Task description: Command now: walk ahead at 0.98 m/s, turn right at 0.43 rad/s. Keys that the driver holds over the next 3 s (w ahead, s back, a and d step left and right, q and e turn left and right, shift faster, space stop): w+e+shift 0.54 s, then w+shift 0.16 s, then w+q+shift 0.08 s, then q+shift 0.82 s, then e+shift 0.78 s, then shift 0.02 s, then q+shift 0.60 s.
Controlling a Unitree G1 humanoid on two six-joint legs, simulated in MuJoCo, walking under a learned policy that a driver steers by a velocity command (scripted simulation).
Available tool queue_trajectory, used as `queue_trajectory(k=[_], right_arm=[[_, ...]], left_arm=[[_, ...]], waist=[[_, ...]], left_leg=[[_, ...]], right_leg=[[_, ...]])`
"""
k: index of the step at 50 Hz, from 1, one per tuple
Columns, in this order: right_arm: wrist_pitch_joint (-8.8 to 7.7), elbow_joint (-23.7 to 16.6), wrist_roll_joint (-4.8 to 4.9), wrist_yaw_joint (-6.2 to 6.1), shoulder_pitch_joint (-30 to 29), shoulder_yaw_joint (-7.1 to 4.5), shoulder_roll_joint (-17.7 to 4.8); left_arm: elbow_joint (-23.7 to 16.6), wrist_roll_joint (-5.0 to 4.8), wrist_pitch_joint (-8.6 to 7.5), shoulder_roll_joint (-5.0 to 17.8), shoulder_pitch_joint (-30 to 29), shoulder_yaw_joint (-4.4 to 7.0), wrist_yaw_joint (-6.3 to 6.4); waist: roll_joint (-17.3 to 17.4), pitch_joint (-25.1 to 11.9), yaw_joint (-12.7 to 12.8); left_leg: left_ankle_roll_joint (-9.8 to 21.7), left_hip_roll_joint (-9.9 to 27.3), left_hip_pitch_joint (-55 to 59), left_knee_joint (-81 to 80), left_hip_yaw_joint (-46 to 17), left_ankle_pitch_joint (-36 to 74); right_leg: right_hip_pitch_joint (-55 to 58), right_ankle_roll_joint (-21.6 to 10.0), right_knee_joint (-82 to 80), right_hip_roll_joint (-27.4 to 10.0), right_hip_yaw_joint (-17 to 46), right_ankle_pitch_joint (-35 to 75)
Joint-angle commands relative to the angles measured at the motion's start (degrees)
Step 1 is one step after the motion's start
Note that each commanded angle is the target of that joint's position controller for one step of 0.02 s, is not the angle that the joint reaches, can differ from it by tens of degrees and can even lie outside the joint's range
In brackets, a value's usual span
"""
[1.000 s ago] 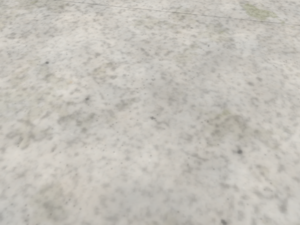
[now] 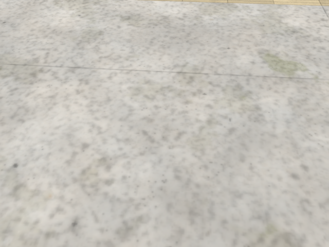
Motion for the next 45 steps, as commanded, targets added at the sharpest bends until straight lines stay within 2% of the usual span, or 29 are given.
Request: queue_trajectory(k=[1,5,7,9,10,11,12,13,14,15,16,19,22,24,27,29,30,31,32,33,34,35,36,37,38,39,41,43,45], right_arm=[[-2.12,-5.1,-0.11,-1.33,-4.7,-0.53,-7.0],[-0.73,-4.4,-0.15,-2.21,-1.2,-0.38,-9.1],[0.44,-5.8,-1.24,-2.95,-2.0,-0.87,-12.1],[2.29,-7.6,-2.56,-4.19,-4.5,-1.75,-14.9],[2.99,-9.5,-2.64,-4.23,-8.3,-2.09,-15.8],[2.42,-11.4,-2.04,-4.03,-11.4,-1.92,-14.8],[-0.58,-14.5,-1.06,-1.97,-3.3,1.55,-0.9],[-4.33,-17.9,1.67,-0.51,-7.8,1.25,-6.7],[-5.50,-20.6,3.38,-0.38,-16.1,0.66,-9.1],[-5.68,-22.3,2.49,-0.69,-19.2,0.90,-8.0],[-5.02,-21.9,1.14,-1.05,-18.2,0.76,-7.2],[-2.17,-22.0,-0.27,-1.29,-14.5,-0.18,-7.8],[-1.69,-26.9,-1.70,-2.13,-25.3,0.44,-6.1],[-1.58,-29.2,-1.04,-2.26,-30.5,0.79,-4.0],[-1.53,-31.2,1.77,-2.55,-32.9,-1.17,-7.5],[-2.04,-31.3,2.56,-2.37,-33.1,-2.12,-9.4],[-2.47,-30.7,2.54,-2.21,-30.3,-2.93,-10.7],[-2.82,-29.0,2.51,-2.15,-22.6,-4.24,-12.5],[-2.54,-27.0,2.44,-2.27,-10.3,-4.79,-13.7],[-2.15,-24.8,0.72,-2.35,-0.2,-5.43,-17.3],[-1.97,-21.4,0.70,-0.89,2.7,-5.77,-17.5],[-1.29,-22.5,1.03,-1.16,0.0,-4.64,-11.1],[-0.41,-21.4,0.70,-1.32,-1.6,-4.12,-9.5],[-0.12,-20.2,-0.04,-0.82,-1.8,-3.99,-10.0],[-0.23,-19.4,-0.31,-0.41,-3.2,-3.50,-9.1],[-0.19,-18.8,-0.20,0.01,-4.1,-2.51,-6.5],[-0.05,-18.5,1.34,0.20,-6.5,-1.83,-5.2],[0.33,-18.3,1.74,-0.91,-7.9,-2.69,-8.7],[1.26,-17.6,2.33,-1.86,-6.7,-3.94,-12.4]], left_arm=[[-3.0,-0.16,-0.64,1.5,-2.9,0.16,-0.95],[-6.9,-0.83,-1.41,1.2,-10.5,0.14,-3.60],[-8.5,-1.06,-1.75,3.3,-10.7,1.10,-4.88],[-7.4,-1.51,-0.73,7.4,0.2,3.11,-5.14],[-3.5,-1.15,0.07,11.3,15.3,4.99,-4.70],[-1.0,-0.86,1.21,15.0,26.8,6.51,-3.44],[-2.1,-0.11,1.43,18.4,23.3,7.14,-2.88],[-2.2,0.89,0.89,12.5,24.0,5.95,-2.41],[-2.4,2.09,0.10,8.9,24.2,5.13,-2.10],[-2.4,2.14,-0.56,6.7,20.8,4.37,-2.82],[-3.4,1.54,-1.06,5.8,16.3,3.95,-3.00],[-5.3,0.34,-0.34,5.8,10.2,3.62,-1.84],[-5.6,-0.31,-0.23,6.7,11.1,3.76,0.08],[-4.8,-0.50,0.21,7.8,13.0,4.23,0.48],[-3.6,-1.70,0.22,7.9,16.0,4.66,0.48],[-2.5,-1.49,0.56,6.9,17.2,4.70,0.88],[-2.1,-0.95,0.95,6.9,17.5,4.81,1.00],[-2.1,0.07,1.38,6.9,16.9,4.71,0.72],[-3.8,1.89,1.51,6.1,13.5,3.89,-0.09],[-4.5,1.42,1.16,0.3,21.2,2.37,-0.58],[-4.2,-2.10,0.48,-0.7,26.3,0.63,-0.62],[-4.3,-2.86,0.61,4.1,19.4,1.22,-0.17],[-6.3,-1.34,0.18,5.9,10.1,1.25,-0.35],[-8.5,0.44,-0.65,4.9,2.8,1.04,-0.42],[-9.9,1.29,-1.31,3.7,1.0,1.00,-0.63],[-10.2,1.12,-1.47,2.7,1.2,0.88,-0.86],[-11.1,1.48,-1.65,2.0,1.8,0.57,-0.70],[-12.6,2.81,-2.69,1.1,-0.8,-0.33,-1.14],[-13.1,3.06,-3.58,0.9,-5.0,-0.60,-2.06]], waist=[[1.5,9.1,1.5],[2.3,11.1,-0.5],[5.9,7.7,1.2],[11.4,0.9,8.5],[12.7,-5.8,15.4],[6.4,-9.6,20.2],[-21.0,-11.8,8.4],[-13.9,-20.5,10.9],[-7.2,-11.8,11.5],[5.7,-5.1,7.5],[8.6,-3.0,4.0],[6.9,3.9,-1.3],[4.5,8.0,1.7],[0.9,7.3,5.0],[-2.7,4.8,7.3],[-4.4,4.5,7.4],[-4.8,2.8,5.8],[-5.0,-2.2,1.7],[-5.9,-10.7,-4.9],[10.2,-21.3,-3.1],[31.2,-24.0,-1.5],[21.2,-12.9,-4.1],[10.3,-4.9,-5.1],[1.8,0.4,-4.6],[2.4,2.2,-1.9],[4.2,3.0,0.4],[6.1,5.4,3.9],[4.6,6.0,4.4],[5.9,3.8,2.6]], left_leg=[[4.7,13.6,-12.7,-13.3,-1.6,14.3],[0.8,15.8,1.7,-11.8,3.1,25.7],[-0.8,17.0,7.9,-4.6,5.2,55.0],[-1.1,18.5,11.6,13.7,6.1,83.1],[-0.2,18.6,6.2,29.9,5.2,85.6],[-0.9,13.8,-8.5,52.7,5.2,67.0],[-5.0,0.2,-41.0,80.1,-2.7,-10.5],[-0.1,0.8,-48.6,80.6,-15.9,-8.7],[2.4,3.8,-50.6,75.9,-16.0,-5.4],[3.0,5.7,-48.2,69.5,-15.4,-2.5],[2.4,7.7,-43.9,64.4,-15.6,-1.5],[-1.9,10.5,-36.8,53.7,-13.7,-1.0],[-5.2,8.8,-29.8,35.5,-8.7,12.0],[-5.9,5.9,-21.7,22.8,-7.2,22.0],[-7.1,3.9,-17.7,13.4,-10.7,24.0],[-6.1,5.1,-21.0,10.0,-11.3,22.0],[-4.8,4.9,-19.6,9.7,-10.5,19.7],[-2.7,4.5,-12.7,10.2,-8.8,17.0],[0.2,8.3,2.2,15.2,-10.8,12.1],[9.0,20.8,24.7,13.5,-34.1,-5.0],[14.3,29.6,31.7,1.2,-62.0,-30.7],[11.6,27.3,25.6,-1.1,-59.4,-35.9],[9.8,23.9,16.9,-1.2,-49.3,-25.1],[9.5,20.5,8.7,-1.7,-42.3,-14.0],[10.0,18.4,3.4,-2.1,-38.5,-7.9],[10.1,16.1,-0.6,-3.6,-35.8,-5.1],[11.1,14.6,-6.0,-3.5,-31.9,15.3],[10.7,13.7,-11.7,-3.0,-26.0,32.8],[8.1,10.4,-19.5,-3.3,-21.2,32.6]], right_leg=[[7.0,-0.5,-11.4,1.4,-2.3,14.1],[6.4,-2.6,-24.5,4.5,-6.3,15.0],[12.3,-3.6,-25.2,9.0,-12.0,8.7],[22.3,-5.4,-21.4,13.4,-15.2,-2.9],[38.2,-7.8,-21.8,13.7,-12.6,-5.7],[55.7,-9.9,-24.7,10.1,-3.1,-10.1],[76.4,-22.8,-30.7,-4.4,29.2,-21.1],[80.5,-24.3,-45.4,-7.1,49.5,-43.4],[74.0,-19.2,-48.1,-5.7,45.5,-40.5],[62.0,-16.9,-48.9,-3.8,40.2,-32.9],[52.7,-16.3,-48.5,-1.5,35.0,-27.8],[35.0,-15.2,-50.6,5.3,23.9,-19.5],[22.1,-13.9,-50.7,9.7,16.4,-10.0],[18.4,-10.6,-49.0,12.0,14.4,-10.9],[26.5,-8.5,-45.7,10.3,20.5,-17.1],[37.4,-7.8,-40.9,7.4,22.2,-12.1],[42.1,-7.2,-36.6,6.2,22.0,-2.6],[45.4,-5.8,-28.1,6.7,20.1,10.7],[40.9,-4.2,-14.2,7.3,17.4,15.2],[23.1,-1.3,8.3,12.9,11.6,-2.4],[7.2,0.0,21.0,14.0,7.9,-29.4],[0.3,-0.9,24.0,9.6,7.4,-25.8],[0.2,-1.2,22.9,8.5,5.3,-23.0],[1.6,-1.6,19.6,7.6,3.8,-22.4],[3.4,-1.9,14.9,5.8,3.9,-21.2],[6.1,-1.8,11.4,4.7,3.6,-21.4],[8.4,0.6,3.3,4.2,1.7,-22.9],[13.7,3.0,-10.4,5.4,-1.1,-17.1],[28.1,4.3,-22.2,10.0,-3.6,-1.8]])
